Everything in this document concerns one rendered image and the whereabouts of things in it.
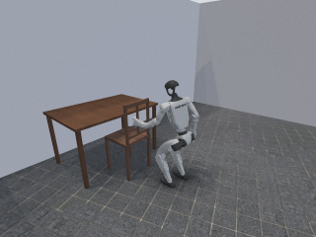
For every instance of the robot left thigh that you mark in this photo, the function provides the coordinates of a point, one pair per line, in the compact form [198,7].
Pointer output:
[173,144]

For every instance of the chair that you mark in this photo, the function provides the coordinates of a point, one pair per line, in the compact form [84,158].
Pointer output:
[128,136]

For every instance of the left robot forearm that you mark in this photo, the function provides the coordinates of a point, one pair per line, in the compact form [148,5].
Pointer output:
[147,124]

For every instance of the right robot forearm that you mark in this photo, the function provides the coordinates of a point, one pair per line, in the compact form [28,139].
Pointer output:
[194,124]

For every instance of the robot right upper arm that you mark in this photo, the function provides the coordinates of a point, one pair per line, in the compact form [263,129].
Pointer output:
[191,108]

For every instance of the robot right shin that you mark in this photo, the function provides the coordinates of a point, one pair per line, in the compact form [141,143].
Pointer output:
[179,162]

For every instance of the table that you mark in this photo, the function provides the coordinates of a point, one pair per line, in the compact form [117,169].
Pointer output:
[85,115]

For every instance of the robot right hand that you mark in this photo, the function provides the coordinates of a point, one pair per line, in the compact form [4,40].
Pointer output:
[194,133]

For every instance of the robot left upper arm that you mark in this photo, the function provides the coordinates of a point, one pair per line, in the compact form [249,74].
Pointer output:
[163,108]

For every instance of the robot left hand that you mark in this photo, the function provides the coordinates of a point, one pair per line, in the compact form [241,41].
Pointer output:
[136,121]

